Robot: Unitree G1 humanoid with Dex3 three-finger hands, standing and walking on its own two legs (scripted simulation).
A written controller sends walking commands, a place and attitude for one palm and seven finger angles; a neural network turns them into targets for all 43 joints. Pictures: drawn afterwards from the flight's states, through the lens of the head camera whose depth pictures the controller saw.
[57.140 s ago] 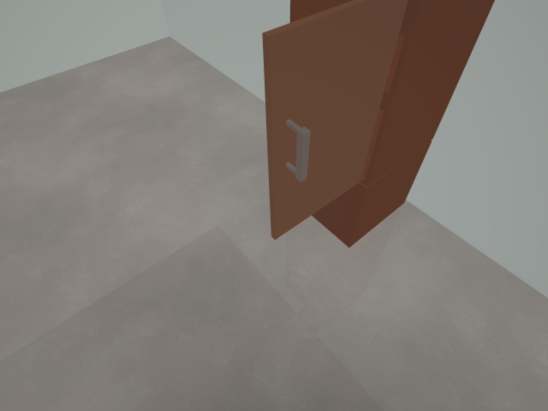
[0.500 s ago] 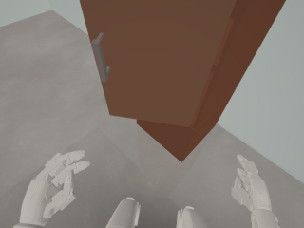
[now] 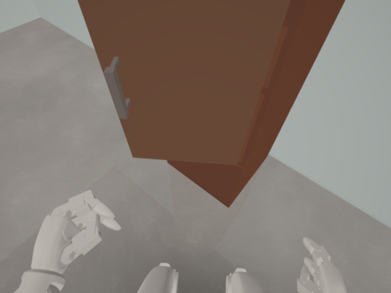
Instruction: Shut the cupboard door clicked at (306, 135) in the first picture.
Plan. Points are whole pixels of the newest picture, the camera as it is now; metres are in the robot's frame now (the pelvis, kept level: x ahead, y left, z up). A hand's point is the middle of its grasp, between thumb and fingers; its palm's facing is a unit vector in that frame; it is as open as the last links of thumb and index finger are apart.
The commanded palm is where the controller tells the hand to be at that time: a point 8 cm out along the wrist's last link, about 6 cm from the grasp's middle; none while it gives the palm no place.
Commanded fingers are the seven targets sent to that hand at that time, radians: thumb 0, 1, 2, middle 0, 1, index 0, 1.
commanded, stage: raise the hand and make a fist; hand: left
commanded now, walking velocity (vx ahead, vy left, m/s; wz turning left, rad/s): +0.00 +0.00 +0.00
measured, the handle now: (119, 89) +0.53 +0.21 +0.09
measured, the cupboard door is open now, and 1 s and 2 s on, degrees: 35 35 35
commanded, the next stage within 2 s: bring the fist close to the handle in 0.92 s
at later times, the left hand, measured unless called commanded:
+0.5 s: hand (92, 216) +0.23 +0.19 +0.09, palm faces -0.02 -1.00 -0.05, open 3.1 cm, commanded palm +0.21 +0.24 +0.09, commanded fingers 0.00 0.90 0.90 -1.30 -1.50 -1.30 -1.50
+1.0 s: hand (102, 216) +0.23 +0.17 +0.09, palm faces -0.02 -1.00 -0.05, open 3.1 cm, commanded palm +0.21 +0.23 +0.09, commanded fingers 0.00 0.90 0.90 -1.30 -1.50 -1.30 -1.50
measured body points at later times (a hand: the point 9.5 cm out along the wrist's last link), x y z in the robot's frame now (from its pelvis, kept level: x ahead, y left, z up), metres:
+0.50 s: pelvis +0.01 +0.00 +0.02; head +0.06 +0.00 +0.46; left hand +0.23 +0.24 +0.10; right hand +0.20 -0.23 -0.05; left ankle +0.03 +0.11 -0.64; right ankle +0.03 -0.13 -0.64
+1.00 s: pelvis +0.01 -0.02 +0.02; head +0.06 -0.02 +0.47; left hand +0.23 +0.22 +0.10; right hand +0.19 -0.25 -0.05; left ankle +0.03 +0.11 -0.64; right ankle +0.03 -0.13 -0.65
